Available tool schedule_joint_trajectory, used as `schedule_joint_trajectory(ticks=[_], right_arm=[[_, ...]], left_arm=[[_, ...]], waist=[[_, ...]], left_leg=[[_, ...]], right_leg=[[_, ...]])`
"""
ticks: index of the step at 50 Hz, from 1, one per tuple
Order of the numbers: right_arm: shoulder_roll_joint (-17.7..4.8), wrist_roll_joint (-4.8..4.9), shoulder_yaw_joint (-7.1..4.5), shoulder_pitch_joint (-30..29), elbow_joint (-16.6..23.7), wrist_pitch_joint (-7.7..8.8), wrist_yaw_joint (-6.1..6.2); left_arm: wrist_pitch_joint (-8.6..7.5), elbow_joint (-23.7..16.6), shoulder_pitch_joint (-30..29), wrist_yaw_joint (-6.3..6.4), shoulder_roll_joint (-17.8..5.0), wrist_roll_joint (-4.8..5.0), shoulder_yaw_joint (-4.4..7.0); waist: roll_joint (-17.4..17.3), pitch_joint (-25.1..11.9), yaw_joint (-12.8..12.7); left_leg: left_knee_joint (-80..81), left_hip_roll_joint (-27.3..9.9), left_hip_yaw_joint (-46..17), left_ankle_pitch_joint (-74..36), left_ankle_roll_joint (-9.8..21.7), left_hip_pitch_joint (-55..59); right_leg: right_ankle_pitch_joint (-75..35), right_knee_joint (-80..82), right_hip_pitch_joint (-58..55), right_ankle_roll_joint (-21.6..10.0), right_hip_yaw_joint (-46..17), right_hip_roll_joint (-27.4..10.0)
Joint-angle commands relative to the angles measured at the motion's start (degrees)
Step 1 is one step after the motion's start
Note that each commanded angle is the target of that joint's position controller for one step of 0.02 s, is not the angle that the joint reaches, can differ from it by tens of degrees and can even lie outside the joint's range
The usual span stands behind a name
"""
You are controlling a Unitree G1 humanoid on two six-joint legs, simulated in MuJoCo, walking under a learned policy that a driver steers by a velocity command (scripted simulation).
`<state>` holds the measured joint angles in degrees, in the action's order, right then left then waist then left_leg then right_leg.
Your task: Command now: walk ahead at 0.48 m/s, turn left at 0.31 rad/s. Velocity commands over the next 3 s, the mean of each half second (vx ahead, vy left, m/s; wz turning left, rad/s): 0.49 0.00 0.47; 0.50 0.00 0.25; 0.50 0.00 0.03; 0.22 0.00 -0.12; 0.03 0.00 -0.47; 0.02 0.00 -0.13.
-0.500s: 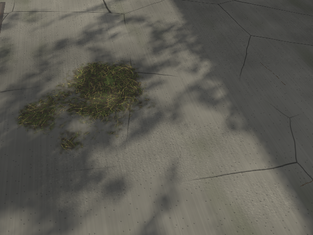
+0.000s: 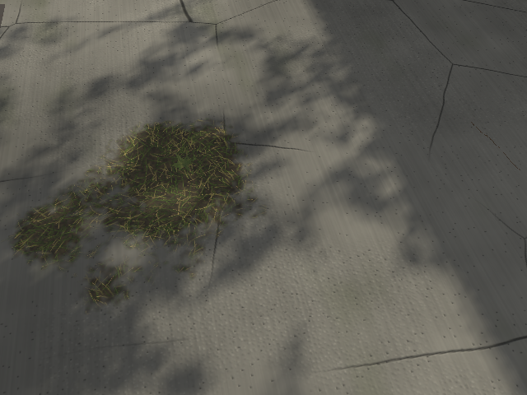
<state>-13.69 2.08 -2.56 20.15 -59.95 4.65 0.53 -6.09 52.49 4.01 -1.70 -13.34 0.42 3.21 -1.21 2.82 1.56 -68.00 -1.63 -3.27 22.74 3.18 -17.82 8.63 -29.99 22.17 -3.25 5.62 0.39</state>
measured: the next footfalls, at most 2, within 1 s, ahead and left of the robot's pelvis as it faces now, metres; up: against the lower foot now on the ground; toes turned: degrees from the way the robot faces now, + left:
left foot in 0.46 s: +0.40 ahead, +0.17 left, +0.00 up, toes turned +18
right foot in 0.98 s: +0.78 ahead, +0.09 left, +0.00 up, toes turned +21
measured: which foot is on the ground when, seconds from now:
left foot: up 0.00-0.44, down 0.46-0.98, up 1.00-1.00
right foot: down 0.00-0.48, up 0.50-0.96, down 0.98-1.00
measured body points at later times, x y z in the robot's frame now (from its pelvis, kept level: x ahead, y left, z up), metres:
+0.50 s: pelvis +0.28 +0.06 -0.02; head +0.32 +0.08 +0.43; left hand +0.22 +0.34 -0.16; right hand +0.52 -0.13 -0.12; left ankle +0.36 +0.16 -0.73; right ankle +0.10 -0.10 -0.67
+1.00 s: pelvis +0.59 +0.12 -0.01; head +0.62 +0.13 +0.44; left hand +0.69 +0.43 -0.10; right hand +0.70 -0.14 -0.14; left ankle +0.37 +0.16 -0.71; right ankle +0.74 +0.08 -0.73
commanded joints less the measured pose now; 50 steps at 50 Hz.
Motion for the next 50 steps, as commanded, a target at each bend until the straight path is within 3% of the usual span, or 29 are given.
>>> schedule_joint_trajectory(ticks=[1,3,5,9,13,17,18,20,21,22,23,24,25,26,27,28,29,30,32,35,38,41,44,46,47,48,49,50], right_arm=[[-3.8,0.08,-1.83,1.5,3.4,-0.23,0.66],[-2.1,0.31,-2.03,1.9,3.5,-1.78,0.78],[-2.9,-0.06,-2.55,-1.6,5.3,-2.61,1.02],[-3.5,-0.74,-3.07,-7.8,7.8,-2.03,-0.01],[-2.1,-1.09,-2.12,-16.1,11.0,-1.62,-1.7],[-1.2,-0.92,-1.23,-22.7,15.3,-1.57,-3.37],[-1.5,-0.81,-1.26,-23.1,16.2,-1.6,-3.79],[-3.5,-0.69,-2.06,-20.9,17.3,-1.76,-4.34],[-5.3,-0.47,-2.96,-16.6,16.9,-1.85,-4.41],[-8.1,-0.19,-4.48,-8.8,15.5,-1.84,-4.2],[-12.6,-0.15,-6.77,1.0,13.1,-2.08,-3.14],[-19.0,-0.06,-8.08,3.7,12.2,-2.38,-2.02],[-17.9,-1.08,-7.05,4.7,14.0,-1.63,-2.15],[-13.4,-1.82,-5.82,4.1,13.7,-1.08,-2.14],[-10.2,-1.45,-4.99,0.6,13.9,-0.58,-2.01],[-7.7,-1.33,-4.22,-4.5,15.1,-0.32,-2.09],[-5.5,-1.68,-3.4,-7.7,16.1,-0.14,-1.94],[-5.1,-2.07,-3.07,-8.7,16.4,-0.06,-1.79],[-6.8,-1.69,-3.31,-7.3,15.8,0.3,-1.29],[-8.8,-1.52,-3.68,-4.3,14.6,0.41,-0.19],[-8.9,-1.36,-3.51,-2.2,13.8,0.19,0.08],[-9.0,-1.28,-3.44,0.8,12.2,0.25,-0.12],[-9.3,-1.18,-3.6,2.4,10.9,-0.37,0.21],[-10.2,-1.28,-3.87,1.5,10.9,-0.9,0.58],[-10.7,-1.36,-3.97,0.4,11.1,-1.16,0.65],[-10.2,-1.51,-3.6,-0.8,11.5,-1.44,0.58],[-8.3,-2.21,-2.63,-0.7,12.5,-1.55,0.51],[-1.9,-1.57,-0.89,8.5,12.4,-0.44,-0.14]], left_arm=[[-1.14,-0.1,2.5,-0.24,-3.7,-1.2,0.64],[-1.32,1.1,3.3,-0.02,-3.8,-1.16,0.75],[-1.45,1.8,4.5,0.72,-5.6,-1.43,1.14],[-1.11,2.5,7.9,2.36,-7.0,-1.85,1.3],[-0.48,2.8,11.5,3.34,-8.4,-1.26,1.42],[1.28,3.6,16.3,3.41,-9.8,-0.47,2.04],[1.74,3.4,16.1,3.4,-10.3,-0.23,2.25],[2.42,2.2,14.3,3.66,-12.0,0.22,2.77],[2.86,1.7,13.5,3.86,-12.9,0.35,3.02],[3.25,1.1,12.2,3.94,-13.5,0.54,3.08],[3.03,0.2,11.7,3.96,-13.1,0.38,2.82],[1.6,-2.6,15.3,3.07,-4.9,-1.6,0.58],[-1.51,-4.9,12.9,2.14,-5.3,0.42,-0.02],[-3.29,-6.9,5.6,1.46,-8.6,2.58,0.93],[-3.95,-6.6,5.2,1.39,-8.2,2.7,0.7],[-3.8,-5.5,5.8,1.85,-8.3,1.38,1.02],[-2.91,-4.8,7.0,2.02,-9.1,0.64,1.69],[-1.87,-4.6,8.1,1.9,-9.0,0.39,1.9],[-0.48,-5.0,7.9,1.96,-7.2,-0.32,1.66],[0.1,-7.1,1.9,2.17,-6.0,-0.84,1.1],[-0.3,-8.2,-3.7,1.56,-4.8,-0.38,0.47],[-0.59,-9.5,-8.2,0.83,-5.1,0.33,0.21],[-1.16,-10.8,-9.9,-0.16,-6.7,0.32,0.44],[-1.44,-10.4,-6.9,-0.58,-8.0,0.29,0.89],[-1.5,-9.4,-3.0,-0.53,-9.2,0.21,1.48],[-1.45,-7.0,5.0,-0.27,-11.2,0.0,2.54],[-1.3,-5.1,15.3,0.06,-14.1,-0.78,3.3],[-0.91,-3.3,21.2,-0.11,-18.1,-1.04,4.48]], waist=[[6.7,-4.2,-0.7],[6.5,-2.5,0.3],[5.6,-0.5,0.4],[3.7,0.7,-0.7],[2.1,2.6,-3.6],[1.8,4.3,-5.9],[2.5,4.0,-5.4],[5.2,0.8,-2.8],[6.7,-2.2,0.0],[7.0,-6.4,4.5],[4.2,-11.6,9.2],[-10.6,-15.9,4.4],[-9.4,-24.8,4.2],[-5.2,-19.0,6.4],[-2.0,-13.5,4.2],[1.9,-9.9,1.2],[1.5,-8.0,-0.9],[0.9,-7.3,-2.2],[0.8,-5.7,-3.0],[-0.4,-3.0,-1.3],[-2.0,-2.0,1.2],[-3.1,-0.2,3.3],[-3.5,0.5,2.9],[-4.5,-1.0,0.8],[-5.3,-3.6,-1.5],[-4.5,-8.5,-5.7],[-0.4,-16.7,-9.4],[15.8,-25.0,-6.2]], left_leg=[[-3.0,-6.9,-3.1,-7.7,1.5,-13.4],[-1.1,-7.3,-2.7,-8.5,1.4,-13.1],[1.5,-7.5,-3.5,-12.9,0.7,-17.8],[12.1,-6.4,-4.2,-24.3,-0.6,-24.4],[23.0,-5.7,1.4,-29.1,-0.7,-24.4],[29.0,-4.6,5.0,-23.0,0.7,-28.0],[30.0,-3.8,6.3,-20.1,1.4,-26.9],[30.5,0.0,10.2,-13.9,3.3,-19.0],[30.2,2.5,11.7,-11.0,4.6,-12.7],[33.2,4.9,12.1,-12.3,6.5,-1.8],[36.9,4.0,6.5,-14.7,9.3,15.6],[39.1,-10.9,-22.1,-10.0,17.8,35.4],[50.0,-18.6,-46.7,-4.6,24.3,43.2],[51.9,-16.7,-39.0,-8.5,20.2,41.3],[51.2,-14.6,-29.2,-13.5,17.5,33.2],[51.4,-12.3,-22.2,-19.5,15.4,23.6],[52.6,-10.5,-17.4,-24.7,14.3,16.9],[53.9,-9.7,-15.6,-26.9,14.0,12.7],[56.0,-8.9,-12.0,-31.8,14.1,8.4],[57.6,-6.9,-7.0,-34.6,12.6,7.0],[57.7,-4.5,-3.3,-30.1,9.7,7.0],[57.8,-6.5,-4.9,-24.1,9.2,10.2],[54.2,-10.4,-7.0,-27.8,8.5,18.8],[50.5,-11.4,-7.0,-36.7,7.1,22.2],[46.1,-10.6,-6.1,-46.6,6.4,22.5],[36.9,-7.7,-4.0,-52.9,5.1,20.4],[21.3,-4.5,-1.9,-41.2,3.4,10.3],[-1.7,5.8,0.3,-6.9,-1.3,-13.4]], right_leg=[[5.7,21.1,-11.2,-5.8,-16.9,-15.7],[3.2,23.4,-7.9,-6.1,-11.5,-14.7],[1.0,25.0,-7.7,-6.6,-8.2,-14.9],[-4.7,25.1,-12.6,-6.3,-2.7,-14.7],[-8.3,25.1,-17.1,-5.2,2.9,-14.8],[-15.7,20.4,-27.5,-5.1,5.6,-17.4],[-20.7,18.4,-28.9,-4.8,6.4,-17.9],[-41.7,11.2,-29.8,-3.7,8.3,-18.0],[-51.5,4.3,-29.6,-3.0,8.9,-17.8],[-54.5,-6.3,-26.9,-1.7,9.6,-16.5],[-43.4,-21.7,-16.0,0.9,9.8,-14.2],[6.6,-43.3,9.8,4.6,7.9,-4.4],[25.3,-53.9,20.4,4.5,-7.0,2.6],[20.7,-53.9,26.7,2.7,-11.0,-0.9],[15.4,-49.0,26.3,1.4,-10.5,-4.1],[12.1,-43.7,21.8,1.6,-10.0,-6.7],[10.0,-40.1,17.2,2.0,-9.9,-8.4],[9.0,-38.2,14.0,2.5,-9.8,-9.1],[7.1,-33.3,12.9,4.1,-8.5,-9.4],[-2.7,-21.6,15.3,5.7,-7.0,-8.7],[-14.7,-8.0,12.2,5.1,-5.5,-6.1],[-18.3,-2.0,11.9,4.0,-5.3,-4.6],[-12.9,1.1,15.4,1.6,-6.3,-4.1],[-7.9,2.0,11.9,-0.2,-5.7,-3.0],[-6.0,2.2,6.0,-1.3,-4.1,-1.2],[-7.4,2.6,-5.1,-3.0,-3.1,-0.1],[-8.9,0.1,-22.3,-6.4,-11.6,-8.0],[3.1,4.5,-44.3,-16.2,-38.9,-21.5]])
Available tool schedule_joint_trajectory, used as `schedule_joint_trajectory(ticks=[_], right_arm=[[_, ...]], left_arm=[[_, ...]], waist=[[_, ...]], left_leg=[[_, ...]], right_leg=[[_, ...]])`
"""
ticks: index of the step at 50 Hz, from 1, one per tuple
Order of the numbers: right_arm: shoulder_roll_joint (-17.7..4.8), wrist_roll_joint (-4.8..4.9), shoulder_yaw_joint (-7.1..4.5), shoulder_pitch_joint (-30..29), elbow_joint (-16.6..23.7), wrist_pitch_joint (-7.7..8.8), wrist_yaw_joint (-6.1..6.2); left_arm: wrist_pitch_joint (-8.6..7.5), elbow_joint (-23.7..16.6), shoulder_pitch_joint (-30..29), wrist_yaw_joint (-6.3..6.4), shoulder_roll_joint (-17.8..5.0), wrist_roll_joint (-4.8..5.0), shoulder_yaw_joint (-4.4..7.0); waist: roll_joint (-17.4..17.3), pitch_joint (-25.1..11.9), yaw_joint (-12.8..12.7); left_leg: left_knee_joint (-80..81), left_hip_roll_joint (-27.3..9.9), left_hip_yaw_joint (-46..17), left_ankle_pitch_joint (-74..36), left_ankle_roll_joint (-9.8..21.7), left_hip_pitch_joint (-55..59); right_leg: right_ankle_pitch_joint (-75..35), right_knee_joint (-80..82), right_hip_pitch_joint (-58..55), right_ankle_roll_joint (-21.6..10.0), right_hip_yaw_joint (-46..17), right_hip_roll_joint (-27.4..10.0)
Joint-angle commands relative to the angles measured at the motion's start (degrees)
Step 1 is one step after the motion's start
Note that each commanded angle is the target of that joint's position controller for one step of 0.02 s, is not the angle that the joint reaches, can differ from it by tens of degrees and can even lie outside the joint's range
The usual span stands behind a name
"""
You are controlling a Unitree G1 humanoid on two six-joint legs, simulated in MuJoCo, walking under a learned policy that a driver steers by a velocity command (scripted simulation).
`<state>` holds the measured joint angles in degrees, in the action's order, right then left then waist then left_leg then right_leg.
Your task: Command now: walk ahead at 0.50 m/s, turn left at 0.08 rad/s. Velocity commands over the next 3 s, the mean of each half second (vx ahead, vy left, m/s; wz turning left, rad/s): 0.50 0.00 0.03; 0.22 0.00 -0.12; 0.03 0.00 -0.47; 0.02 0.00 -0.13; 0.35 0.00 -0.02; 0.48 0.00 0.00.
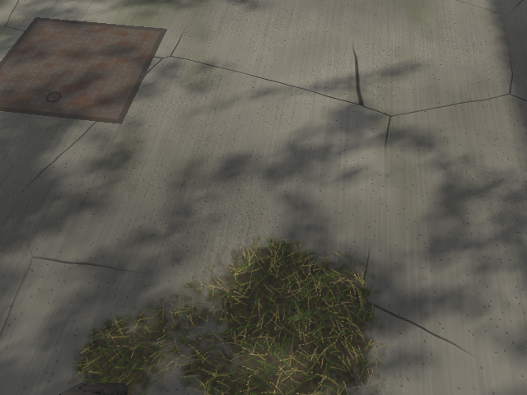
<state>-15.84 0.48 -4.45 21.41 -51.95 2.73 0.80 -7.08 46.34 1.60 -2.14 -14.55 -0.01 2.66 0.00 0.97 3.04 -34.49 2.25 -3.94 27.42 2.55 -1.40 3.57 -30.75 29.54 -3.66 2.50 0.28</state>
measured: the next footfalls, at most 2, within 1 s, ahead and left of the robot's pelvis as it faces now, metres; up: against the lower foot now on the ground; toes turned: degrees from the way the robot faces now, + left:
left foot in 0.52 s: +0.47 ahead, +0.13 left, +0.00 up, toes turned +2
right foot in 1.00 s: +0.55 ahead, -0.09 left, +0.00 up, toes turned -7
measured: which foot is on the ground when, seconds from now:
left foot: up 0.00-0.50, down 0.52-1.00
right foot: down 0.00-0.52, up 0.54-0.98, down 1.00-1.00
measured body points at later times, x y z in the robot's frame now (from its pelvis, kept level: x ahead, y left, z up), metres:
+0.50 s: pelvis +0.28 +0.02 +0.01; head +0.32 +0.02 +0.46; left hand +0.26 +0.30 -0.13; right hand +0.51 -0.21 -0.07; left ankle +0.43 +0.13 -0.71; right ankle +0.12 -0.10 -0.72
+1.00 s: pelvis +0.47 +0.02 +0.01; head +0.49 +0.00 +0.46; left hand +0.63 +0.28 -0.09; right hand +0.55 -0.27 -0.12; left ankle +0.43 +0.13 -0.72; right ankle +0.51 -0.09 -0.72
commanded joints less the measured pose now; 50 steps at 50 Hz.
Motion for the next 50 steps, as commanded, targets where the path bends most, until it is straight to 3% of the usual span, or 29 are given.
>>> schedule_joint_trajectory(ticks=[1,2,3,4,5,8,11,15,19,21,23,24,25,26,27,28,29,30,31,33,35,38,41,44,46,48,49,50], right_arm=[[-3.4,0.72,0.63,5.4,3.5,2.56,-0.71],[-7.1,1.82,-0.3,-0.9,5.3,3.19,-0.92],[-7.2,1.69,-0.17,-5.1,6.5,3.43,-0.68],[-6.8,0.71,-0.4,-7.2,6.9,3.33,-0.39],[-6.2,0.32,-0.69,-6.1,6.8,2.85,-0.24],[-3.5,0.2,-0.29,-4.2,6.4,1.52,-0.05],[-3.1,-0.38,-0.03,-9.8,8.3,1.38,0.06],[-1.4,-0.12,0.72,-17.2,9.9,2.01,-0.61],[-1.5,0.52,1.1,-23.9,12.2,2.45,-1.75],[-2.2,0.63,1.05,-25.6,13.3,2.85,-2.51],[-3.7,0.6,0.59,-23.5,13.2,3.19,-2.97],[-5.0,0.44,-0.09,-19.4,12.2,3.31,-2.94],[-7.4,0.22,-1.42,-10.9,9.4,3.31,-2.6],[-11.4,-0.52,-2.69,0.0,7.1,3.19,-1.99],[-16.2,-1.09,-3.67,3.3,6.0,2.77,-1.91],[-11.0,-0.77,-2.16,3.5,6.4,2.51,-1.95],[-8.8,-0.73,-1.21,-1.5,7.1,2.46,-1.83],[-7.3,-0.77,-0.6,-6.2,7.9,2.43,-1.87],[-5.4,-0.79,-0.09,-9.5,8.0,2.44,-2.17],[-3.8,-1.43,0.39,-12.0,7.4,2.85,-2.45],[-4.6,-1.86,0.36,-12.8,6.2,3.16,-2.11],[-5.9,-1.71,0.19,-13.9,5.0,2.47,-0.99],[-7.4,-1.78,-0.09,-12.0,3.2,1.69,-0.24],[-8.9,-1.04,-0.74,-11.4,2.2,0.12,0.73],[-9.1,-0.34,-1.07,-11.6,2.1,-1.01,1.48],[-9.1,0.59,-1.32,-12.6,2.5,-2.02,2.22],[-8.7,0.77,-1.36,-10.9,2.2,-2.3,2.46],[-7.3,-0.37,-1.12,-9.3,2.7,-2.11,2.52]], left_arm=[[0.31,3.1,23.8,0.08,-11.7,0.57,3.58],[0.43,2.3,18.7,0.31,-9.2,1.01,2.76],[0.67,1.1,14.0,0.48,-8.1,0.48,2.29],[0.69,0.8,11.1,0.36,-6.9,-0.15,1.85],[0.45,0.8,9.9,0.27,-5.8,-0.79,1.38],[0.06,1.9,10.6,0.31,-6.5,-0.25,1.44],[0.38,2.9,12.8,1.26,-8.7,-0.02,2.04],[1.08,4.2,16.0,1.94,-9.2,0.71,2.04],[1.99,6.3,20.4,1.97,-9.6,1.12,2.12],[2.71,7.0,21.1,2.16,-10.1,1.18,2.35],[3.3,7.0,20.1,2.47,-11.1,1.24,2.69],[3.55,6.7,18.8,2.59,-11.6,1.31,2.81],[3.8,6.4,17.9,2.66,-10.7,1.21,2.44],[3.68,5.0,17.7,2.75,-8.6,0.25,1.47],[2.43,4.5,24.9,2.24,-1.7,-0.03,-0.61],[1.23,5.7,23.3,1.96,-6.1,0.61,0.35],[0.73,4.2,18.6,1.77,-9.6,1.97,1.38],[0.82,3.7,15.9,2.03,-9.2,1.84,1.31],[1.38,3.7,14.6,2.43,-8.5,0.96,1.57],[3.4,4.3,17.1,2.94,-6.3,0.67,1.58],[4.46,4.4,18.1,3.25,-4.3,0.27,1.21],[4.85,3.6,14.4,3.3,-3.2,-0.16,0.56],[5.34,2.5,10.0,2.86,-4.6,0.42,0.76],[6.0,-0.2,5.8,2.5,-6.6,0.36,1.56],[6.37,-1.5,4.9,2.06,-6.7,0.29,1.92],[6.41,-1.8,6.5,1.43,-6.0,0.43,2.22],[6.32,-1.7,8.1,1.34,-7.0,0.21,2.77],[6.26,-1.6,10.8,1.79,-11.5,-0.12,4.28]], waist=[[13.9,-23.6,-9.5],[9.2,-13.6,-9.4],[3.7,-8.2,-7.9],[1.5,-4.1,-6.2],[3.0,-3.2,-4.1],[4.7,-2.5,-2.3],[3.2,-1.0,-3.4],[3.2,0.3,-5.9],[3.4,2.3,-8.3],[3.8,2.8,-8.0],[4.9,1.4,-5.8],[5.5,-1.1,-3.1],[4.6,-6.4,1.0],[0.3,-14.7,4.9],[-14.2,-22.0,1.7],[-12.3,-23.9,3.3],[-9.1,-15.3,2.5],[-4.8,-10.6,0.3],[-2.2,-7.1,-1.5],[-4.7,-6.2,-4.8],[-5.1,-6.3,-6.5],[-5.6,-6.9,-6.1],[-5.5,-6.8,-3.8],[-5.3,-4.5,-2.5],[-5.4,-3.4,-2.4],[-5.0,-3.2,-3.8],[-3.3,-4.0,-4.3],[4.6,-7.0,-3.8]], left_leg=[[-41.6,1.8,-5.8,4.9,0.1,-38.0],[-43.6,-1.7,-4.9,1.0,0.6,-42.9],[-41.1,-5.0,-2.5,-4.6,0.8,-41.7],[-37.2,-7.0,-1.5,-7.8,0.6,-39.8],[-34.5,-8.7,-1.7,-9.9,0.7,-36.2],[-28.5,-10.2,-0.4,-12.1,-0.6,-33.9],[-19.4,-10.9,0.5,-20.4,-2.4,-38.0],[-4.6,-8.7,2.9,-32.2,-2.7,-35.2],[2.4,-7.0,3.7,-32.4,-2.0,-35.9],[4.5,-6.5,3.5,-28.6,-0.8,-36.8],[6.1,-5.2,4.2,-24.3,0.8,-32.6],[7.2,-3.5,5.7,-23.4,1.9,-26.1],[8.0,-2.2,6.8,-24.7,3.6,-14.1],[5.2,-10.3,-1.9,-27.2,7.2,3.9],[8.9,-24.2,-27.9,-23.9,16.8,24.4],[13.7,-25.4,-35.1,-28.3,17.0,24.2],[13.4,-23.6,-24.8,-36.7,14.5,16.4],[13.5,-21.1,-16.4,-46.5,13.0,7.6],[14.9,-18.5,-11.0,-51.0,11.9,0.3],[17.9,-15.8,-5.4,-54.7,10.8,-8.6],[19.1,-14.7,-1.4,-59.6,11.6,-12.5],[19.5,-13.1,3.6,-58.8,10.4,-13.2],[20.3,-14.3,4.7,-52.0,9.9,-10.4],[18.7,-17.1,3.2,-44.6,10.0,-6.5],[15.9,-18.7,2.2,-41.6,9.5,-4.4],[11.0,-18.3,2.8,-40.5,7.3,-3.7],[6.8,-16.2,4.3,-38.7,4.8,-4.6],[-4.0,-10.9,9.0,-32.1,0.8,-9.1]], right_leg=[[17.3,12.7,-53.4,-15.3,-46.2,-21.9],[19.5,13.6,-45.8,-12.2,-37.7,-20.4],[15.2,15.0,-36.3,-10.5,-30.5,-18.4],[9.2,16.6,-28.2,-10.0,-25.6,-16.4],[4.9,18.0,-23.7,-9.5,-22.0,-14.6],[-1.6,21.5,-19.1,-10.2,-15.9,-12.9],[-6.8,23.3,-20.1,-10.2,-12.0,-12.5],[-7.5,23.5,-21.1,-7.6,-6.3,-9.7],[-6.1,21.5,-27.2,-7.5,-6.9,-12.1],[-8.7,19.2,-31.4,-7.1,-7.8,-14.3],[-15.9,15.5,-33.8,-6.0,-7.9,-15.3],[-24.9,10.9,-33.8,-5.2,-6.9,-14.5],[-30.7,1.6,-31.3,-3.7,-4.6,-11.7],[-19.8,-14.4,-20.3,-1.7,-2.3,-8.6],[13.4,-36.5,3.6,2.7,-1.0,2.3],[30.7,-43.4,9.1,2.6,-9.3,2.2],[28.5,-46.0,12.1,2.5,-9.0,-0.6],[24.5,-43.6,10.4,2.9,-7.0,-3.4],[22.1,-39.8,8.3,3.5,-6.1,-5.1],[18.8,-34.6,0.4,4.2,-5.8,-6.5],[15.1,-29.0,-2.9,5.4,-5.1,-6.1],[6.5,-16.4,-5.8,5.8,-4.2,-5.9],[1.0,-10.6,-6.7,5.4,-3.7,-4.9],[6.6,-9.2,-2.9,4.3,-3.6,-4.6],[10.8,-7.7,-1.5,3.4,-2.8,-4.2],[8.0,-1.0,-4.6,1.8,-0.7,-2.8],[0.8,3.9,-9.1,0.3,-1.5,-2.3],[-18.5,5.9,-16.8,-2.5,-9.4,-6.9]])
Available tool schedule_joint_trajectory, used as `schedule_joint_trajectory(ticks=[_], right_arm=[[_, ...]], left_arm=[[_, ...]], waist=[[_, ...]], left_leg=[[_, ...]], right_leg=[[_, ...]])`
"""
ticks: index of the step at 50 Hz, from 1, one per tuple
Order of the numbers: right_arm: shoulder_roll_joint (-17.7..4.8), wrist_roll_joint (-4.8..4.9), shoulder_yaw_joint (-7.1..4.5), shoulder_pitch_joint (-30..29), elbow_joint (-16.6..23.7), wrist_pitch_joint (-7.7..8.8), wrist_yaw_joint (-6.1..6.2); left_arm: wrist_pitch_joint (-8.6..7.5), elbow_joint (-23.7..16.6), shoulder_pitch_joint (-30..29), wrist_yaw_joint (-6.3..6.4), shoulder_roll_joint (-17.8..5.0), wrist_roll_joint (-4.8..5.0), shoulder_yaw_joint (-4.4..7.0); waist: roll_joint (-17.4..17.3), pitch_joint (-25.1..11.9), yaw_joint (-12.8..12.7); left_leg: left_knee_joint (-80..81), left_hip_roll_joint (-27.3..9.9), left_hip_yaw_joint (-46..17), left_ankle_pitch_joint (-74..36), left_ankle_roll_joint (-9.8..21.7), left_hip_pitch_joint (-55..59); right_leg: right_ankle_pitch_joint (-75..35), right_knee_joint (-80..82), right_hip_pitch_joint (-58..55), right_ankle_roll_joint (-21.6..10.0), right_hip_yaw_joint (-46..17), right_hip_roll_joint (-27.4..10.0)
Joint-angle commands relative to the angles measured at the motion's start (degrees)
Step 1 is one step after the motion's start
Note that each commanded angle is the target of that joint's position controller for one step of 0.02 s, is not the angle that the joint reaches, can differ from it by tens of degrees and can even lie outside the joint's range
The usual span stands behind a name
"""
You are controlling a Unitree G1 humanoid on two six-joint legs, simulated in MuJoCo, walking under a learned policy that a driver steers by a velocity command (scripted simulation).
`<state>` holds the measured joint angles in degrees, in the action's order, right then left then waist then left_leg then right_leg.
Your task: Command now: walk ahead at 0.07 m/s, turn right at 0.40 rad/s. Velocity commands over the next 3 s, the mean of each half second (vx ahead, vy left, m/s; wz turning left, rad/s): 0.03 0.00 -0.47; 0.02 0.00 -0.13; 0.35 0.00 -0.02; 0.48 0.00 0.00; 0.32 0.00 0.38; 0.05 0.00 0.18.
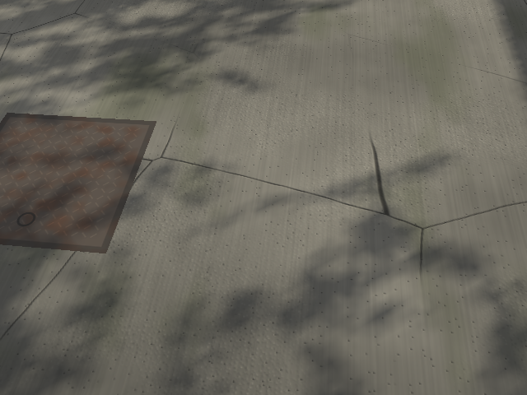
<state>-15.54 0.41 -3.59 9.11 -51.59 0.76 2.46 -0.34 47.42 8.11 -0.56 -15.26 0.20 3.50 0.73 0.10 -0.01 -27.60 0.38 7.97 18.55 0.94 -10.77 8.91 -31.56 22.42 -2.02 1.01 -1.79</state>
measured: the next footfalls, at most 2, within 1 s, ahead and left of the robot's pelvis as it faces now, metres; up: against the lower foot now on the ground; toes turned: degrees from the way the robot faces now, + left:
left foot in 0.44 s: +0.11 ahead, +0.13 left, +0.00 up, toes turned -19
right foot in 0.78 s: +0.01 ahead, -0.11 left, +0.00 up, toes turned -15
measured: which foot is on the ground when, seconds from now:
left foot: down 0.00-0.00, up 0.02-0.42, down 0.44-1.00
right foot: down 0.00-0.44, up 0.46-0.76, down 0.78-1.00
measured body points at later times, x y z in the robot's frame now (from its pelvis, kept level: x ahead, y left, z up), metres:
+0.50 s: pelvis +0.03 +0.03 +0.00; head +0.06 +0.04 +0.45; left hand +0.25 +0.26 -0.10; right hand +0.07 -0.28 -0.10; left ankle +0.07 +0.14 -0.73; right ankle +0.04 -0.10 -0.71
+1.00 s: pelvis +0.02 +0.01 +0.00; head +0.02 +0.00 +0.45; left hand +0.21 +0.23 -0.12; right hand +0.03 -0.28 -0.13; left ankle +0.07 +0.14 -0.73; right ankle -0.03 -0.10 -0.73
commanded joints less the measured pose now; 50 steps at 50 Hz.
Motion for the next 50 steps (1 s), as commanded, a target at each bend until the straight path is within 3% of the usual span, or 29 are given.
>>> schedule_joint_trajectory(ticks=[1,2,3,4,5,6,8,13,18,21,22,23,24,25,26,27,28,31,34,36,38,39,40,41,42,43,46,48,50], right_arm=[[-4.8,-2.22,-1.11,2.4,4.5,0.33,0.56],[-4.3,-2.06,-0.68,-0.8,5.6,0.45,0.11],[-6.0,-0.64,-1.16,-1.7,5.8,0.41,-0.28],[-6.2,0.1,-1.39,-2.3,5.4,0.11,-0.11],[-6.9,-0.32,-1.71,-3.0,5.2,-0.26,0.33],[-7.7,-0.67,-2.08,-3.7,5.6,-0.54,0.7],[-6.1,-0.45,-1.86,-3.5,5.9,-0.69,0.77],[-5.1,-0.08,-1.46,-4.4,5.9,-0.71,0.72],[-6.3,0.31,-1.71,-3.9,6.2,0.2,-0.27],[-6.6,0.23,-1.97,1.5,4.5,1.09,-1.35],[-8.9,-0.55,-2.51,2.4,4.4,1.08,-1.41],[-12.1,-1.65,-2.87,1.2,5.4,0.6,-1.05],[-13.7,-3.82,-3.03,0.4,5.9,0.56,-1.4],[-11.1,-3.38,-2.43,-2.5,7.4,0.99,-1.33],[-9.1,-2.32,-1.96,-4.9,7.8,1.15,-1.21],[-7.9,-1.31,-1.53,-5.8,8.0,1.19,-1.17],[-6.9,-0.57,-1.06,-5.6,7.7,1.2,-1.06],[-5.5,-0.87,-0.18,-3.0,6.0,0.81,-0.68],[-8.1,-0.89,-0.61,-0.8,4.8,0.06,-0.5],[-9.4,-0.41,-0.8,0.2,4.3,-0.31,-0.76],[-8.4,0.48,-0.38,1.8,3.3,0.07,-1.18],[-7.4,-0.21,0.07,2.8,3.2,0.87,-1.59],[-6.5,-1.57,0.3,4.4,3.5,1.87,-2.41],[-4.4,-1.39,0.75,3.3,3.0,2.09,-2.41],[-5.8,-1.4,0.57,0.1,2.8,1.84,-2.22],[-5.7,-1.22,0.48,-1.2,2.7,1.4,-1.95],[-5.7,-1.07,0.35,-0.2,1.5,0.02,-1.13],[-5.1,-0.59,0.33,0.7,0.3,-0.23,-0.97],[-4.8,0.33,0.19,-1.9,1.5,0.38,-1.07]], left_arm=[[-0.25,-3.3,6.3,0.86,-16.0,-0.7,4.58],[-0.64,-2.9,10.1,0.61,-12.4,-1.1,3.52],[-1.33,-3.7,8.4,0.48,-11.3,-0.94,3.25],[-1.66,-4.7,4.8,0.82,-10.8,-0.36,3.37],[-1.48,-5.5,2.6,1.13,-10.2,0.41,3.23],[-1.08,-6.0,1.3,1.57,-9.7,0.73,3.06],[-0.18,-6.5,1.4,2.05,-10.3,0.2,3.27],[0.77,-7.7,1.4,3.02,-11.8,0.39,3.98],[1.67,-8.8,0.2,3.01,-11.5,0.3,3.95],[2.46,-9.4,-0.8,3.37,-10.0,0.73,3.18],[2.64,-9.1,1.4,3.53,-8.4,0.53,2.63],[2.56,-8.8,4.8,3.37,-5.0,-0.32,1.73],[1.7,-11.1,2.7,3.3,-8.2,0.0,2.84],[1.33,-9.7,3.0,3.24,-12.1,-0.23,3.89],[1.55,-8.3,4.0,3.19,-12.6,0.15,4.4],[2.14,-6.7,5.2,3.51,-10.9,-0.02,4.15],[2.49,-6.5,5.5,3.61,-9.3,-0.28,3.72],[2.27,-7.2,3.0,3.29,-5.7,0.32,2.28],[1.8,-7.9,-0.5,2.79,-3.6,0.18,0.86],[1.67,-6.9,1.0,2.64,-5.2,0.69,1.29],[1.68,-5.1,3.6,2.54,-6.4,0.18,1.57],[1.81,-5.3,4.4,2.9,-8.9,-0.26,1.89],[2.16,-5.1,5.0,3.23,-12.4,-0.47,2.58],[2.07,-4.3,3.7,2.43,-9.2,-0.63,1.91],[1.7,-4.7,2.3,1.71,-6.3,-0.87,1.24],[1.32,-4.1,2.2,1.56,-5.5,-1.31,0.94],[0.03,-2.9,2.6,1.48,-6.0,-1.0,0.7],[0.08,-1.5,4.9,1.77,-6.8,-0.41,0.98],[0.12,-1.1,7.9,2.0,-9.9,0.03,1.71]], waist=[[16.2,-7.1,0.0],[14.7,-13.2,-3.2],[9.3,-11.9,-2.7],[5.6,-10.0,-1.5],[2.8,-8.3,-0.9],[2.9,-8.0,-0.2],[5.1,-8.1,0.5],[6.9,-8.6,-0.4],[9.3,-6.9,-0.7],[8.8,-7.3,1.8],[5.1,-7.4,1.2],[-8.7,-7.2,-1.7],[-18.2,-3.9,-1.2],[-12.1,-2.8,-1.3],[-9.0,-1.9,-2.3],[-7.5,-1.8,-2.6],[-7.7,-1.3,-2.1],[-9.6,-1.7,-0.9],[-11.8,-2.3,1.9],[-11.6,-2.3,1.6],[-9.4,-1.7,0.2],[-5.8,-3.6,0.7],[2.4,-5.7,3.1],[6.8,-6.5,2.6],[4.4,-4.0,1.2],[3.7,-2.8,0.8],[4.0,0.4,1.3],[5.1,0.5,0.5],[9.6,4.8,-1.7]], left_leg=[[-26.3,1.2,0.4,5.4,-2.9,-16.8],[-36.8,3.8,-8.6,22.7,-3.3,-23.5],[-41.9,1.7,-12.2,20.3,-2.9,-26.0],[-42.0,0.3,-12.7,15.7,-2.9,-27.5],[-39.5,-0.8,-12.8,12.1,-3.3,-27.8],[-36.8,-1.4,-13.0,9.4,-3.6,-25.6],[-32.1,0.0,-12.0,6.6,-4.3,-22.4],[-20.0,1.5,-12.6,1.8,-5.6,-17.1],[-10.5,2.3,-13.2,1.3,-4.8,-11.7],[4.2,1.2,-11.1,-7.8,-2.6,-2.4],[7.7,-4.4,-15.3,-10.6,-0.5,2.7],[10.2,-16.4,-27.5,-18.4,4.4,7.0],[12.6,-23.4,-39.0,-22.5,14.0,0.4],[12.6,-22.0,-36.4,-20.7,15.1,-1.0],[11.2,-18.2,-30.3,-20.0,12.4,-1.1],[10.4,-15.1,-26.3,-18.3,10.2,-0.3],[9.9,-14.4,-25.0,-20.0,10.2,0.2],[9.5,-11.3,-19.7,-22.1,10.2,2.2],[8.3,-11.0,-18.8,-23.3,10.2,2.6],[6.8,-11.4,-19.9,-24.8,10.3,2.7],[5.5,-10.2,-19.4,-25.2,7.5,0.2],[4.3,-9.3,-18.4,-22.4,4.5,-3.2],[1.8,-5.2,-14.0,-16.1,1.9,-6.2],[2.6,-2.5,-10.3,-8.8,-0.8,-2.0],[1.8,-2.1,-9.9,-8.8,-2.2,-0.9],[1.5,-2.0,-9.7,-9.7,-2.4,-0.5],[1.4,-2.3,-10.1,-11.3,-1.9,0.0],[-2.0,0.5,-6.8,0.2,-1.6,-2.1],[-10.6,2.3,-4.1,8.3,-0.9,-11.3]], right_leg=[[-45.7,6.7,-20.9,-14.1,-24.7,-16.0],[-42.2,9.0,-25.6,-20.3,-32.0,-20.1],[-37.5,9.3,-24.5,-18.7,-28.8,-17.8],[-33.0,9.1,-22.4,-15.6,-24.6,-14.8],[-29.0,9.8,-19.7,-13.4,-22.4,-13.2],[-26.0,10.5,-17.0,-12.3,-21.1,-11.8],[-24.2,11.3,-14.4,-11.8,-20.0,-9.6],[-14.0,12.2,-11.8,-10.8,-21.6,-7.9],[-6.2,12.6,-9.8,-9.7,-27.0,-6.9],[-6.7,8.3,-8.4,-6.7,-25.7,-4.5],[0.1,4.1,-4.4,-3.9,-23.0,-1.7],[17.3,-9.1,3.2,-0.6,-14.0,6.3],[28.7,-19.3,9.9,1.7,-10.4,10.1],[25.6,-28.0,9.3,2.7,-13.3,7.6],[21.7,-31.3,9.6,3.4,-13.1,7.6],[19.2,-33.0,9.4,4.5,-12.6,7.2],[17.0,-34.3,9.7,5.5,-12.8,7.0],[14.3,-24.8,6.1,7.3,-8.8,4.8],[16.1,-9.2,-2.1,7.8,-3.5,2.0],[11.1,0.4,-6.8,7.0,-1.8,2.7],[-1.8,13.7,-14.6,4.5,-2.7,2.3],[-10.9,12.0,-20.7,2.7,-7.0,-1.8],[-22.2,6.6,-24.3,-0.2,-10.2,-6.1],[-12.9,6.9,-17.9,-2.8,-10.1,-5.9],[-6.1,8.3,-14.8,-2.3,-9.9,-4.2],[-2.9,8.9,-12.8,-1.3,-9.3,-3.3],[-1.8,9.0,-9.4,0.2,-8.4,-2.1],[14.6,10.9,-9.4,-1.2,-9.4,-1.8],[35.7,17.8,-9.0,-6.1,-19.9,-8.1]])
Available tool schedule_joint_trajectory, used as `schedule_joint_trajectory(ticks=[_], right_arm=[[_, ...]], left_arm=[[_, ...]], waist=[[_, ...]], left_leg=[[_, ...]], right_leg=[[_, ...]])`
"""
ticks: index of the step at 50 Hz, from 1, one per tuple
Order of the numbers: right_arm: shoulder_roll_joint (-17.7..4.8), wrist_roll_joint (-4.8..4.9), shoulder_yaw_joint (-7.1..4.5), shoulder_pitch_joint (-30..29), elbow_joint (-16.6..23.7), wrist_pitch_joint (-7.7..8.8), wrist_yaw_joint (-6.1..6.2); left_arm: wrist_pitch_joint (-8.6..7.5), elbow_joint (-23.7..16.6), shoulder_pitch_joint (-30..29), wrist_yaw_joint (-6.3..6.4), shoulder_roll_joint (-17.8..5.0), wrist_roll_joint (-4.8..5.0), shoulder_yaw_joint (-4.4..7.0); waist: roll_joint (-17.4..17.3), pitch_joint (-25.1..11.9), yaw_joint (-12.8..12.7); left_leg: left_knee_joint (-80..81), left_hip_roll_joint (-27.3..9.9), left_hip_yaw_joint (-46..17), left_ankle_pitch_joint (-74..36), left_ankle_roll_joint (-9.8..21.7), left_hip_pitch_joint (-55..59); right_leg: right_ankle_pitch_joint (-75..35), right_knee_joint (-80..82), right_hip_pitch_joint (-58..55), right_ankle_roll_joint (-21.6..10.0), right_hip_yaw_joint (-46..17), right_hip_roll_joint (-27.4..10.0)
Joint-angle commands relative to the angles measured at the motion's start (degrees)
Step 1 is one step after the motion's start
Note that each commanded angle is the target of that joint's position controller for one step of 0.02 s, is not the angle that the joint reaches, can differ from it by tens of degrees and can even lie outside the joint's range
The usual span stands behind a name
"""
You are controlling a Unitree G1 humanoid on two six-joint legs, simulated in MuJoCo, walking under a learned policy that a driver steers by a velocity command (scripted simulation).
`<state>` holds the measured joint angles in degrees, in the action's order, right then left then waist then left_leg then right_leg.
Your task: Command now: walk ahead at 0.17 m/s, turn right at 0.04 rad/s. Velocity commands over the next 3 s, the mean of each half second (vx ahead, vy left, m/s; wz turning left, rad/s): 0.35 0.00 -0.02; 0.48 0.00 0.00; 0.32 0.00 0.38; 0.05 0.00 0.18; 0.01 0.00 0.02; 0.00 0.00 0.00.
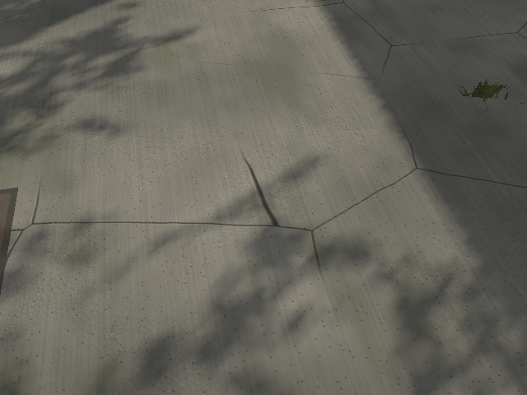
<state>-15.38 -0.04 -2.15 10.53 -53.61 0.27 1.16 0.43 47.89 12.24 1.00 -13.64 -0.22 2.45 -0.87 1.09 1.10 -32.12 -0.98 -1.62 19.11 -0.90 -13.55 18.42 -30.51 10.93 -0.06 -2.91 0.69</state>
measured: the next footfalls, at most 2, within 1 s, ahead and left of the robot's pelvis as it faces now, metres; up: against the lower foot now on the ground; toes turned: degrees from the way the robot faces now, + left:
right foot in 0.66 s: +0.44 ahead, -0.10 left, +0.00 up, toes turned -1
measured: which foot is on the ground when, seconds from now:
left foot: down 0.00-0.68, up 0.70-1.00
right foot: down 0.00-0.18, up 0.20-0.64, down 0.66-1.00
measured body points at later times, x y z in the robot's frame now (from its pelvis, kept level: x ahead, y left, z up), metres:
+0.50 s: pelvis +0.15 +0.04 +0.01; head +0.17 +0.06 +0.46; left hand +0.35 +0.28 -0.09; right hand +0.09 -0.22 -0.12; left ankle +0.03 +0.13 -0.73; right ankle +0.32 -0.13 -0.68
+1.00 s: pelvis +0.43 -0.01 +0.01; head +0.45 -0.01 +0.46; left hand +0.45 +0.27 -0.12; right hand +0.61 -0.27 -0.09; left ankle +0.60 +0.17 -0.67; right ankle +0.40 -0.09 -0.73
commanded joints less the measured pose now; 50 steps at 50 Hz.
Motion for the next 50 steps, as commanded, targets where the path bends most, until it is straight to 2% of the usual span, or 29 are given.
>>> schedule_joint_trajectory(ticks=[1,2,4,6,7,8,9,10,11,12,15,18,20,23,26,29,31,32,33,34,35,36,37,38,39,40,42,46,50], right_arm=[[-4.9,1.32,-1.28,-4.9,4.5,1.64,-0.01],[-5.2,1.79,-1.51,-5.4,5.0,2.49,-0.35],[-5.7,2.21,-1.78,-4.5,5.0,4.02,-1.32],[-5.2,1.96,-1.8,-0.8,3.1,5.02,-2.21],[-5.0,1.57,-2.16,3.9,0.5,5.18,-2.41],[-5.5,1.1,-2.68,8.6,-1.9,4.97,-2.43],[-7.5,0.9,-3.27,14.1,-3.2,4.91,-2.22],[-14.4,1.02,-4.53,18.3,-3.0,5.0,-2.08],[-13.2,-0.04,-3.77,17.0,-2.6,5.54,-2.48],[-10.3,0.17,-2.85,12.3,-1.0,6.05,-2.35],[-7.5,0.14,-1.59,8.3,0.7,6.23,-2.34],[-6.9,0.07,-1.08,12.2,-0.4,5.63,-1.84],[-7.6,0.02,-1.07,13.0,-0.6,5.15,-1.23],[-8.4,0.09,-1.05,14.2,-0.7,4.73,-0.58],[-8.5,0.54,-1.09,16.7,-1.6,4.47,-0.45],[-8.9,0.99,-1.56,17.1,-2.0,3.92,-0.39],[-10.3,0.82,-2.16,15.9,-1.5,3.52,-0.26],[-10.9,0.59,-2.41,15.1,-1.2,3.08,-0.22],[-10.3,0.27,-2.17,14.4,-0.7,2.63,-0.12],[-7.9,-0.9,-1.2,15.1,0.9,2.7,-0.01],[0.9,-0.12,0.99,23.4,1.0,4.01,-0.75],[-6.3,1.59,-0.56,18.0,1.0,5.51,-1.22],[-8.9,3.01,-1.49,11.6,3.4,6.33,-1.42],[-8.4,2.75,-1.37,8.6,4.1,6.76,-1.06],[-7.8,1.86,-1.74,7.6,4.2,6.62,-0.76],[-7.0,1.47,-1.86,9.1,3.9,5.94,-0.76],[-4.7,1.19,-1.62,10.4,3.8,4.58,-0.64],[-4.8,0.17,-1.56,2.1,7.3,3.8,-0.49],[-3.2,0.47,-0.68,-5.4,9.3,4.69,-1.48]], left_arm=[[-1.08,-1.3,4.7,0.56,-12.5,0.61,3.01],[-1.71,-1.2,4.6,0.74,-12.5,0.66,3.02],[-2.71,-1.5,3.3,0.75,-11.4,0.95,2.86],[-2.73,-2.6,-1.1,0.42,-11.4,2.03,2.86],[-2.49,-2.9,-2.7,0.29,-11.1,2.15,2.81],[-2.46,-2.9,-2.7,0.2,-9.6,1.58,2.43],[-2.74,-3.6,-3.4,0.02,-6.2,1.03,1.46],[-3.62,-5.9,-3.1,0.09,-3.2,0.75,0.7],[-4.55,-6.5,-3.3,0.35,-6.4,2.49,1.64],[-5.18,-6.1,-3.0,0.1,-8.4,3.51,2.12],[-5.87,-4.8,-3.5,-0.59,-8.2,1.59,2.58],[-5.49,-5.2,-5.3,-1.57,-6.0,1.0,2.31],[-5.29,-6.7,-8.9,-1.74,-4.7,1.01,1.8],[-5.54,-8.7,-14.8,-2.37,-3.4,1.4,0.91],[-5.83,-10.3,-19.3,-3.27,-3.7,1.79,0.55],[-6.31,-11.6,-21.0,-4.16,-5.0,1.9,0.64],[-6.41,-10.9,-17.1,-4.17,-7.4,1.7,1.57],[-6.29,-9.3,-10.9,-3.81,-9.2,1.66,2.56],[-5.99,-6.3,-0.8,-3.16,-11.5,1.73,3.81],[-5.55,-3.9,9.9,-2.32,-15.2,0.92,4.72],[-5.58,-2.6,11.4,-2.95,-17.3,0.38,4.73],[-5.65,-2.6,9.8,-2.97,-11.6,0.92,3.33],[-5.79,-2.9,4.9,-2.77,-9.8,1.05,2.67],[-6.06,-3.4,0.9,-2.84,-9.1,0.78,2.37],[-6.4,-3.6,-1.6,-3.07,-8.0,0.14,2.15],[-6.73,-3.5,-2.8,-3.18,-6.8,-0.5,1.75],[-7.3,-2.5,-2.7,-3.36,-6.6,0.05,1.74],[-7.34,-0.3,0.5,-2.2,-9.3,0.19,2.25],[-6.73,1.1,3.6,-1.34,-10.9,0.55,2.39]], waist=[[13.0,6.6,-3.4],[13.4,8.4,-3.3],[12.3,7.9,-2.4],[9.5,5.3,0.7],[8.6,3.1,3.0],[6.9,1.2,4.6],[0.1,-0.3,6.3],[-15.8,-2.1,6.3],[-14.4,-0.3,5.6],[-9.1,4.6,3.4],[-4.7,5.3,1.7],[-4.5,3.2,2.2],[-3.3,3.7,2.7],[-3.8,5.2,4.2],[-3.7,7.3,5.0],[-4.0,7.4,3.6],[-5.6,3.2,0.3],[-6.6,-1.3,-3.3],[-6.2,-7.7,-8.3],[0.6,-16.5,-11.1],[16.8,-25.2,-5.2],[11.4,-20.3,-7.8],[9.0,-10.2,-6.7],[3.2,-5.7,-4.8],[1.9,-3.0,-2.8],[3.2,-2.9,-0.7],[4.2,-2.3,0.8],[3.4,1.9,-0.4],[3.1,2.5,-3.3]], left_leg=[[-10.1,2.5,4.2,7.8,1.9,-11.5],[-13.3,0.6,2.2,8.5,3.1,-14.4],[-13.6,-2.0,0.4,11.2,5.2,-17.2],[-2.4,-1.1,2.9,4.3,6.2,-5.7],[3.0,1.1,5.3,-5.0,5.4,4.7],[4.0,2.5,5.5,-7.5,4.2,12.1],[8.3,-3.2,-3.5,-2.7,5.4,18.3],[18.4,-16.5,-27.4,6.3,12.3,24.2],[23.6,-22.1,-40.6,16.5,18.1,20.8],[23.8,-21.1,-36.5,20.3,17.1,18.5],[24.2,-14.5,-20.7,3.9,11.6,16.4],[24.4,-11.5,-11.8,-14.0,11.2,17.3],[24.9,-10.7,-8.3,-20.2,11.3,16.1],[26.5,-9.4,-4.4,-20.5,10.8,12.3],[27.0,-10.9,-3.5,-20.2,11.3,12.7],[23.9,-13.5,-3.1,-27.2,10.6,18.2],[17.5,-14.0,-2.2,-45.0,9.4,21.2],[10.0,-13.1,-1.1,-55.9,8.7,21.3],[-1.6,-10.7,0.6,-58.2,7.0,16.5],[-20.0,-7.5,1.6,-38.4,5.7,2.0],[-38.9,4.6,-1.5,10.8,2.6,-18.3],[-44.9,2.1,-7.6,12.9,3.6,-24.4],[-45.1,-0.8,-5.4,8.1,4.2,-27.9],[-42.3,-3.7,-4.1,2.6,4.3,-25.7],[-39.1,-5.5,-3.5,-0.7,3.9,-23.2],[-37.6,-7.1,-4.0,-2.6,3.8,-19.7],[-34.1,-8.1,-3.5,-3.2,2.9,-17.5],[-22.7,-9.2,-2.4,-12.6,0.3,-24.0],[-6.9,-6.6,0.7,-25.5,0.4,-21.3]], right_leg=[[29.7,20.0,3.7,-10.9,-22.6,-14.7],[28.5,21.5,3.8,-12.6,-26.2,-17.2],[21.5,21.0,0.2,-12.9,-25.7,-18.4],[13.4,18.9,3.7,-10.0,-17.3,-14.2],[10.2,16.3,7.9,-8.5,-12.8,-11.2],[7.5,11.6,11.3,-7.2,-9.2,-8.5],[4.5,-0.3,16.4,-4.5,-4.0,-4.5],[9.3,-19.2,27.1,-0.4,3.0,2.2],[15.9,-30.2,32.9,-0.7,-1.9,1.5],[10.9,-34.3,37.0,-2.1,-3.9,-2.5],[-3.5,-30.3,35.6,-3.2,-1.7,-7.1],[-10.1,-24.9,33.6,-1.3,1.4,-6.8],[-13.4,-18.5,33.1,0.2,2.6,-6.3],[-20.4,-7.8,28.2,1.0,4.5,-4.8],[-23.0,-2.3,25.9,0.3,5.1,-3.6],[-20.1,1.0,25.7,-2.1,4.4,-3.1],[-16.5,1.4,18.7,-4.1,5.6,-0.7],[-15.4,1.3,10.5,-5.7,7.0,1.2],[-16.8,1.5,-3.5,-7.6,7.0,1.2],[-15.0,-1.3,-23.2,-11.1,-6.4,-10.3],[1.7,7.7,-38.3,-20.4,-36.9,-23.5],[8.5,13.8,-34.0,-18.2,-40.2,-21.8],[4.9,15.1,-25.3,-15.7,-30.5,-19.9],[-2.7,16.8,-16.1,-14.5,-23.5,-17.8],[-9.2,18.1,-9.3,-13.8,-18.3,-15.6],[-12.3,19.7,-5.4,-13.5,-14.7,-13.9],[-14.0,22.5,-1.1,-14.3,-11.3,-13.0],[-15.9,25.7,0.9,-14.6,-6.4,-12.2],[-18.2,25.7,-0.8,-11.8,0.3,-9.9]])
Over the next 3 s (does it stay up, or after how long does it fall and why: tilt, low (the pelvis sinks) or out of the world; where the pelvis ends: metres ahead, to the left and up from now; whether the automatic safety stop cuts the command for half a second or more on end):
stays up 0.76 0.04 0.00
